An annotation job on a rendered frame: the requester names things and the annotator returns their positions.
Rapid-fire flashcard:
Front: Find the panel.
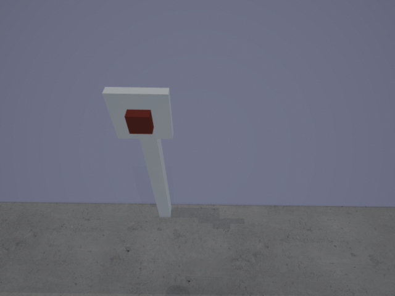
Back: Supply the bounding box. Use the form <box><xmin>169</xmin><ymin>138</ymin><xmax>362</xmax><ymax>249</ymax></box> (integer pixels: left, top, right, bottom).
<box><xmin>102</xmin><ymin>87</ymin><xmax>173</xmax><ymax>217</ymax></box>

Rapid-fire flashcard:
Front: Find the button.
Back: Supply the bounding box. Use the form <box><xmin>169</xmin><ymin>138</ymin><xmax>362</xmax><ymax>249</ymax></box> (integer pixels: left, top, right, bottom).
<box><xmin>125</xmin><ymin>110</ymin><xmax>154</xmax><ymax>134</ymax></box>

